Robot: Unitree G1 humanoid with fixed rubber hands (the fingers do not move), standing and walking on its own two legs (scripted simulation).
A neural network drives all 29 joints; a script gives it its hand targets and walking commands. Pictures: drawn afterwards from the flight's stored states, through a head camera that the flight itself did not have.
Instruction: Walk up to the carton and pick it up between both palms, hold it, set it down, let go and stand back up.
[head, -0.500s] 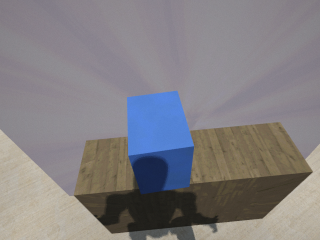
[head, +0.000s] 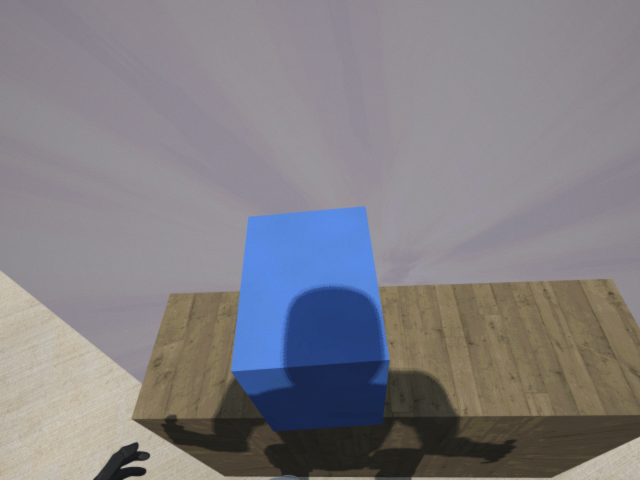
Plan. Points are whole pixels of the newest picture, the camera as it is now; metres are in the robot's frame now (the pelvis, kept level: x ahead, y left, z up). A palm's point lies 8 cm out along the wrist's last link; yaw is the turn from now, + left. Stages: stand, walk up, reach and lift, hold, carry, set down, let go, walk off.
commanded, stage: walk up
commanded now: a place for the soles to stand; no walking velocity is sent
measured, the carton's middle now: (317, 323) +0.36 +0.05 -0.07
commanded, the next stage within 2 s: none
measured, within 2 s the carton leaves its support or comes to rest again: neither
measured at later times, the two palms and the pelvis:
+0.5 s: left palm out of the picture +0.09 +0.35 -0.09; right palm out of the picture +0.16 -0.26 -0.09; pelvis +0.00 +0.03 +0.00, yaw +0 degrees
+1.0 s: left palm out of the picture +0.07 +0.35 -0.10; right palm out of the picture +0.05 -0.26 -0.10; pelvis -0.02 +0.05 +0.01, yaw -2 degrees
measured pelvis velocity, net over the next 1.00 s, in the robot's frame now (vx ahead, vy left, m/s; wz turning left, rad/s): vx -0.02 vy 0.05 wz -0.03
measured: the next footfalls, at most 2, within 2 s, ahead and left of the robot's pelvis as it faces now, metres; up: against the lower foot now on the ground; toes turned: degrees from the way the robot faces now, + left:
left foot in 0.08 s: +0.08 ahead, +0.17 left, +0.00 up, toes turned +0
